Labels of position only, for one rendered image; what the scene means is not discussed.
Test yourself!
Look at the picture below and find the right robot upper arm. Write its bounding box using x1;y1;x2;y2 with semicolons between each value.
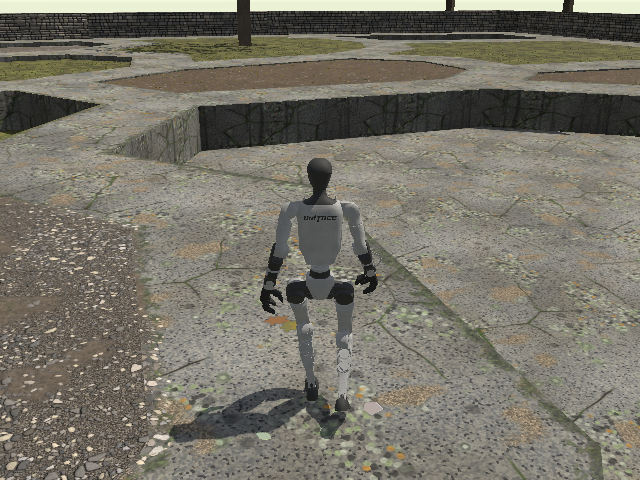
340;201;368;255

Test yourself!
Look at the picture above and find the left robot foot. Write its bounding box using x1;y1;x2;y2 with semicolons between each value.
305;376;319;401

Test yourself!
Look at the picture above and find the robot right forearm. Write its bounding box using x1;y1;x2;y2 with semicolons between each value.
358;240;376;277

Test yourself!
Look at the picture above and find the robot right hand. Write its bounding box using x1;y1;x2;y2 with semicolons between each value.
355;273;378;294

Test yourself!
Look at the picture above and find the left robot upper arm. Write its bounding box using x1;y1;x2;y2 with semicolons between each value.
273;201;299;258

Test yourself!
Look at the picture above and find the robot left hand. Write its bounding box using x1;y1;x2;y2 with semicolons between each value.
260;287;283;314

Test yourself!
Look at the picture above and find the robot left forearm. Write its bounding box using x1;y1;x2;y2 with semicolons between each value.
263;243;283;290

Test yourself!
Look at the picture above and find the robot foot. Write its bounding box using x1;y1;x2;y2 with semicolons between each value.
305;376;319;401
335;395;351;411

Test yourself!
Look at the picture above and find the right robot foot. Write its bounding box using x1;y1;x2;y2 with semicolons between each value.
335;395;351;411

